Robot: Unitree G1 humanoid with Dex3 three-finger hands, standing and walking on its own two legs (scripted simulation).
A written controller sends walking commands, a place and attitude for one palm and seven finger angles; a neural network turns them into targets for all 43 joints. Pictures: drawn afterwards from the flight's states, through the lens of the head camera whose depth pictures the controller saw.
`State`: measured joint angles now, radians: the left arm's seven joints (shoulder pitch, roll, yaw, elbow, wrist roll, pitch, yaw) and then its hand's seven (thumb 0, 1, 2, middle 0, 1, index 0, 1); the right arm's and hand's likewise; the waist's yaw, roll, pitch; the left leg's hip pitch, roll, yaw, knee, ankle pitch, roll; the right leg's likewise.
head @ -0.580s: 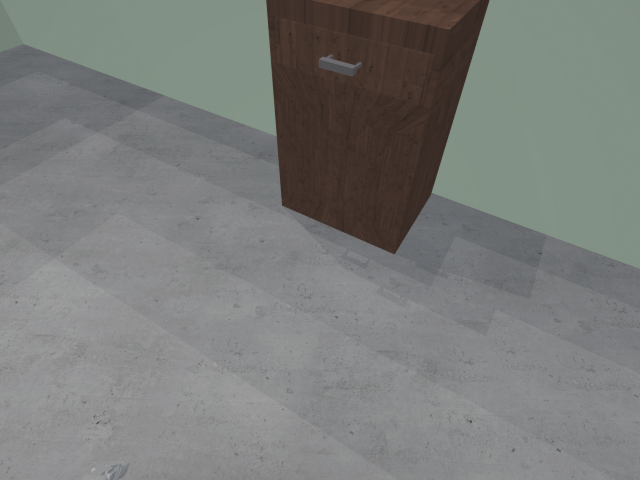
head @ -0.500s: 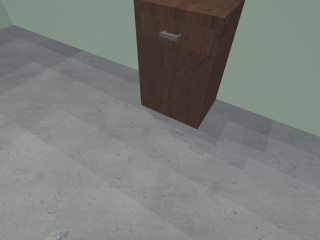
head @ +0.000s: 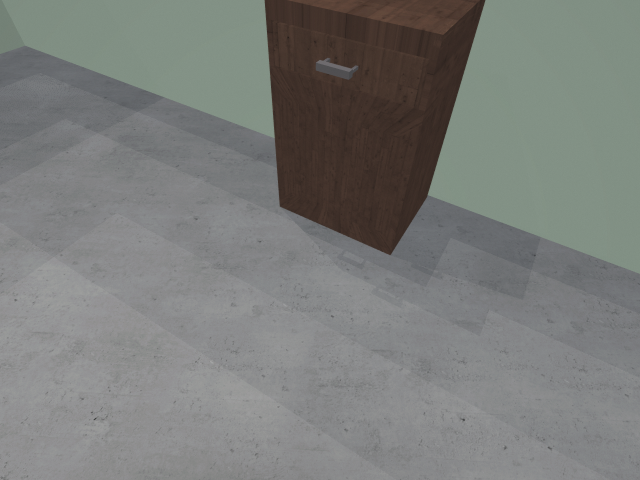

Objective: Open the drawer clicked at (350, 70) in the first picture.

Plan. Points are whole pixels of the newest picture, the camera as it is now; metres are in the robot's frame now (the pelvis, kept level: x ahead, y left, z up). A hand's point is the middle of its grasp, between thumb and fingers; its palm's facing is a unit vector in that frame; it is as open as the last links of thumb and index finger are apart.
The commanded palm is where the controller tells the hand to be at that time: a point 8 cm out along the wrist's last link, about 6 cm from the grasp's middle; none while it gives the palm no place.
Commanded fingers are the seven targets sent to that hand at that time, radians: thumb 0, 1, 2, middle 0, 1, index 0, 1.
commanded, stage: stand and wait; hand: left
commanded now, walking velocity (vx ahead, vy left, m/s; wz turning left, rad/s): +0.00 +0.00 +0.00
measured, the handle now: (337, 67) +1.24 +0.01 -0.03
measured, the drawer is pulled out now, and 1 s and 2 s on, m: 0.00 0.00 0.00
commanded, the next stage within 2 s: look at it before walking up in 0.30 s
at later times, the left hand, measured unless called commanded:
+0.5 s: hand out of the picture +0.07 +0.24 -0.15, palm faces -0.04 -0.94 -0.33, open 7.4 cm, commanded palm none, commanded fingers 0.00 0.90 0.90 -0.20 -0.30 -0.20 -0.30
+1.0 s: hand out of the picture +0.08 +0.24 -0.15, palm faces -0.04 -0.94 -0.34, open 7.4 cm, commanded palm none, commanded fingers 0.00 0.90 0.90 -0.20 -0.30 -0.20 -0.30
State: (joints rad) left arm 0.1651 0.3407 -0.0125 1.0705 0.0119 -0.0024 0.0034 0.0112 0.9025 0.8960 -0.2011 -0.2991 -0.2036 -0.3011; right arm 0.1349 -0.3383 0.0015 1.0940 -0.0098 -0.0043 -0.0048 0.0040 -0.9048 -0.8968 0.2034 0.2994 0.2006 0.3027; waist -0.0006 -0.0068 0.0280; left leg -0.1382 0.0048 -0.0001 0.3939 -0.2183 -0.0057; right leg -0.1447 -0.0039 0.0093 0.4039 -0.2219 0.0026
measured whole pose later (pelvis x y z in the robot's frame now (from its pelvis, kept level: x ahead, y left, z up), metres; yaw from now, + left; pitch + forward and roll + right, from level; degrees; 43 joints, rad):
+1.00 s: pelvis +0.00 -0.01 +0.00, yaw +0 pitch -2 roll +0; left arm 0.15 0.34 -0.01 1.08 0.01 -0.01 0.00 0.01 0.90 0.90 -0.20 -0.30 -0.20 -0.30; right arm 0.12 -0.34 0.01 1.11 -0.01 -0.01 0.00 0.00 -0.91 -0.90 0.20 0.30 0.20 0.30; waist 0.00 0.00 0.02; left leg -0.13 0.02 0.00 0.36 -0.20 -0.02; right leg -0.14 0.01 0.01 0.37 -0.21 -0.01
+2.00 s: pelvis +0.30 +0.07 -0.01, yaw +33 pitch -1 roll +0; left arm 0.21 0.16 0.04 0.95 0.04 -0.08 0.01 0.01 0.90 0.90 -0.20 -0.30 -0.20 -0.30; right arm 0.24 -0.26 -0.09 1.01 -0.03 0.01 0.03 0.01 -0.91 -0.90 0.20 0.30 0.19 0.30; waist -0.04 0.04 0.04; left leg -0.54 0.07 0.04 1.20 -0.31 0.00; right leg -0.24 -0.09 -0.21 0.50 -0.24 -0.01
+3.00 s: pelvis +0.48 +0.21 -0.01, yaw +26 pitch +1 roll +1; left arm 0.20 0.19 0.06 0.94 0.02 0.02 0.01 0.01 0.91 0.90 -0.20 -0.30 -0.20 -0.30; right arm 0.20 -0.23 -0.06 1.00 -0.02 0.06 -0.03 0.00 -0.91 -0.90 0.20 0.30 0.20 0.30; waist -0.01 0.03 0.08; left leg -0.47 0.10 0.04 1.04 -0.41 -0.09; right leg -0.26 0.03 -0.02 0.49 -0.24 -0.06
